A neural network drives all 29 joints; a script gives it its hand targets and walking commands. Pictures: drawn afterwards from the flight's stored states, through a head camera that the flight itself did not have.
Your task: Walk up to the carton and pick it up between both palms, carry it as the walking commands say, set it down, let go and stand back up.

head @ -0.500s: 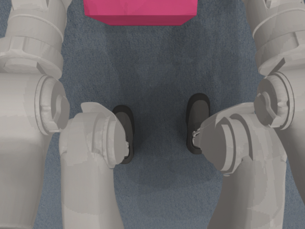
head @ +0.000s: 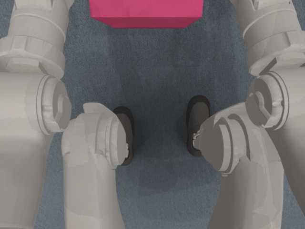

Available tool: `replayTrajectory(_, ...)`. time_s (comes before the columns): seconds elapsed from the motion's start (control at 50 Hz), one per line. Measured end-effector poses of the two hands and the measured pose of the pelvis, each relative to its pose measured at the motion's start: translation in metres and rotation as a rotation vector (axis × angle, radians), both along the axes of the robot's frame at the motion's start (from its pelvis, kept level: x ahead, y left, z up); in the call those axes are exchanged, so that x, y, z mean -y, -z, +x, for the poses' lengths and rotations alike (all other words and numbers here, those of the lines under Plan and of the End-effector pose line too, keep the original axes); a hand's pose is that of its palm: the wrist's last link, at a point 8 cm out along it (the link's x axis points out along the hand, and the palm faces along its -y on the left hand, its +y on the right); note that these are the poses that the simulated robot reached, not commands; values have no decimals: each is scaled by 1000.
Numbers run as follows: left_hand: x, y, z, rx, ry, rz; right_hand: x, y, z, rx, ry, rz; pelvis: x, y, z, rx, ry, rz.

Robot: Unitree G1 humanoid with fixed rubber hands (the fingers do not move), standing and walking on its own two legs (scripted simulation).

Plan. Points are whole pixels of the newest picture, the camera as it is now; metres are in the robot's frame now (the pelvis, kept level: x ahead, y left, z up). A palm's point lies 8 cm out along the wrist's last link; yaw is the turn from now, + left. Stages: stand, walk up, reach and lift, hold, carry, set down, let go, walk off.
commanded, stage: reach and lift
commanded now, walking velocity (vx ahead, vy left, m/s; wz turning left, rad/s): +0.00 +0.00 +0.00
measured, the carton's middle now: out of the picture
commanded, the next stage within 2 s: none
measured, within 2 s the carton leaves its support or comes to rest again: leaves its support in 0.52 s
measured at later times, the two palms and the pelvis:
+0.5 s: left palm out of the picture +0.57 +0.14 -0.17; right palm out of the picture +0.57 -0.15 -0.18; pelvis +0.00 +0.00 -0.01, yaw +0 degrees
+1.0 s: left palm out of the picture +0.57 +0.12 -0.11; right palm out of the picture +0.57 -0.15 -0.12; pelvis -0.01 +0.00 +0.01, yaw +0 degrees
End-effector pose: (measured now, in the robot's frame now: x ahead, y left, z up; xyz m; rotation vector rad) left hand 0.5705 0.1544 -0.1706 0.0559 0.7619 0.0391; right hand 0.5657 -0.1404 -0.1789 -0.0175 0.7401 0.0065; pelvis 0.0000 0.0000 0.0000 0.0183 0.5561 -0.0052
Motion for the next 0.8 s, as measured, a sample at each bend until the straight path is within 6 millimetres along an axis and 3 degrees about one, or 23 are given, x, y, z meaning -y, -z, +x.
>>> replayTrajectory(0.34, 1, 1, -2, -8, -36, -36, 0, 0, 0, -11, 7, 2, -1, 4, -1, 10, -10, -9)
replayTrajectory(0.5, 12, -4, 0, 2, -54, -43, 6, -4, 1, -15, 85, -4, 1, 5, -2, 15, -12, -7)
replayTrajectory(0.8, 27, -39, 8, 64, -46, 26, 14, -40, 12, 42, 124, -42, 1, 2, -6, 46, -13, -10)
